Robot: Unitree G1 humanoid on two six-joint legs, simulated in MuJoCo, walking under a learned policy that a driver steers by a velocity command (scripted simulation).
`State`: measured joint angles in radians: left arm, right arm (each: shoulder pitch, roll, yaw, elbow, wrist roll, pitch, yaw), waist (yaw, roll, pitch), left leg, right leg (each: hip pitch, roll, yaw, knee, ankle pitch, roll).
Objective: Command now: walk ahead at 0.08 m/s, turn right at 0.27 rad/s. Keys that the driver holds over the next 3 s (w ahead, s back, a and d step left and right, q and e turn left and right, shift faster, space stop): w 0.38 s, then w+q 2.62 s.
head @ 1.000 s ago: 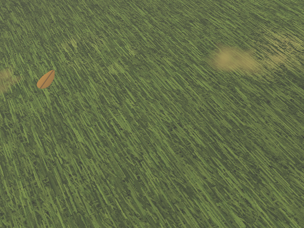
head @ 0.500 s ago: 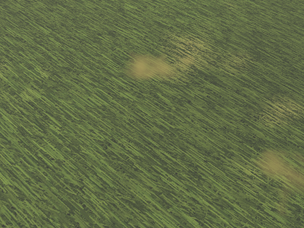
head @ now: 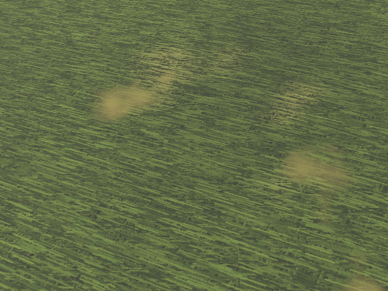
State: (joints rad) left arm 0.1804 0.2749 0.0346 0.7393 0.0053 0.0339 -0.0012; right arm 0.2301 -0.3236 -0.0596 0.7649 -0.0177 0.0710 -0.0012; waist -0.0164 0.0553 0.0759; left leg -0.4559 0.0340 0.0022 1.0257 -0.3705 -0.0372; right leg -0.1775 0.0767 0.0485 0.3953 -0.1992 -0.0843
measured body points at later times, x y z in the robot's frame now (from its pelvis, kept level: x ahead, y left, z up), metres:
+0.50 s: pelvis +0.11 +0.05 +0.00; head +0.12 +0.07 +0.45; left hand +0.16 +0.32 -0.14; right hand +0.19 -0.22 -0.11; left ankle +0.10 +0.13 -0.75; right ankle +0.05 -0.07 -0.69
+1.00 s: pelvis +0.37 +0.03 -0.01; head +0.40 +0.03 +0.44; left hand +0.45 +0.32 -0.11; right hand +0.47 -0.23 -0.14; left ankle +0.24 +0.13 -0.66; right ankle +0.44 -0.04 -0.75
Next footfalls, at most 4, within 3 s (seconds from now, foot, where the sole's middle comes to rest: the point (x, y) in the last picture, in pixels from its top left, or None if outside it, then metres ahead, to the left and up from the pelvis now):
0.38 left None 0.14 0.13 -0.78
0.86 right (231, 287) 0.48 -0.03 -0.78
1.40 left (148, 239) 0.66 0.26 -0.78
1.92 right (137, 163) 1.01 0.33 -0.78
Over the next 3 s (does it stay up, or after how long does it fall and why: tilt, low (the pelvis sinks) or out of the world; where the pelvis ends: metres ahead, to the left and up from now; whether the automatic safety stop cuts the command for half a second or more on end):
stays up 1.08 0.81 -0.03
